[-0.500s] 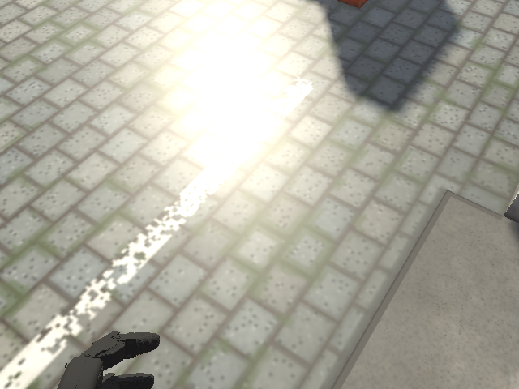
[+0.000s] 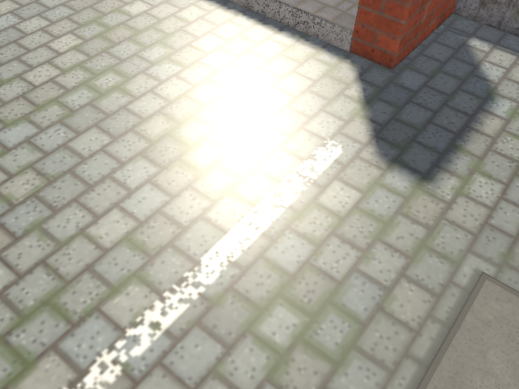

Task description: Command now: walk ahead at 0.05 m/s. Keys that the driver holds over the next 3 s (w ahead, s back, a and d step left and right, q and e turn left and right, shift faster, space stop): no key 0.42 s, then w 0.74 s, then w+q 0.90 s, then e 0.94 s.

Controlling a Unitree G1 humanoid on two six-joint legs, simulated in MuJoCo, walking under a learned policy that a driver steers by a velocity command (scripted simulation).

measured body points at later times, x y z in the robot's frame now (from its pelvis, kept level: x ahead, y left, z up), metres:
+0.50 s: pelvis +0.02 +0.01 +0.00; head +0.02 +0.02 +0.45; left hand +0.02 +0.25 -0.16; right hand +0.13 -0.23 -0.14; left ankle +0.06 +0.12 -0.73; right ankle -0.04 -0.12 -0.73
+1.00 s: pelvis +0.16 +0.03 +0.01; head +0.17 +0.04 +0.46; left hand +0.31 +0.28 -0.11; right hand +0.10 -0.20 -0.13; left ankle +0.07 +0.12 -0.73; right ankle +0.27 -0.13 -0.67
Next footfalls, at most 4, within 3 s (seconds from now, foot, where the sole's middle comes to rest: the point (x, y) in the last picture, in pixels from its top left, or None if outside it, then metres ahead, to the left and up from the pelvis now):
1.20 right None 0.45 -0.13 -0.77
1.80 left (215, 311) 0.72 0.15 -0.77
2.26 right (237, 217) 1.06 0.11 -0.77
2.68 left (173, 243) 0.94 0.30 -0.77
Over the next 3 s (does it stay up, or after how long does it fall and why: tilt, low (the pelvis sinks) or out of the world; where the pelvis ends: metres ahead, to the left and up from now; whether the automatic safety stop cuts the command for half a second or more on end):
stays up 0.91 0.17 0.01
